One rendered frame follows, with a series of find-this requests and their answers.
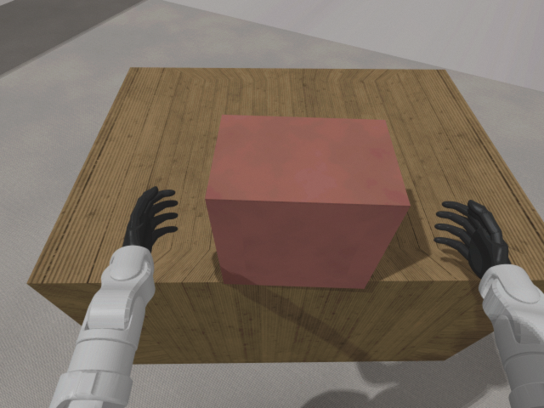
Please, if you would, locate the carton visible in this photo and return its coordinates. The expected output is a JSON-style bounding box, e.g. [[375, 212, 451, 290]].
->
[[205, 115, 411, 289]]

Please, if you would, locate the left robot forearm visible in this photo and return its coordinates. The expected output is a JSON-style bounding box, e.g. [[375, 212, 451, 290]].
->
[[49, 246, 156, 408]]

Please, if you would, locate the pedestal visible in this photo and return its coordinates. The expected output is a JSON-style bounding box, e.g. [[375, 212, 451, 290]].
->
[[26, 67, 544, 365]]

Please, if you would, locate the robot right hand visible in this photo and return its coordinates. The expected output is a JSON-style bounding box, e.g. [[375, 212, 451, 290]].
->
[[433, 200, 511, 279]]

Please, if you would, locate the robot left hand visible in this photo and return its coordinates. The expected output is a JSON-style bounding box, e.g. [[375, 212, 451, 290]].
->
[[122, 186, 178, 253]]

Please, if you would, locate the right robot forearm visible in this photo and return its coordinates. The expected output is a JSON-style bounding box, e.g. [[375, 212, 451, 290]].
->
[[479, 264, 544, 408]]

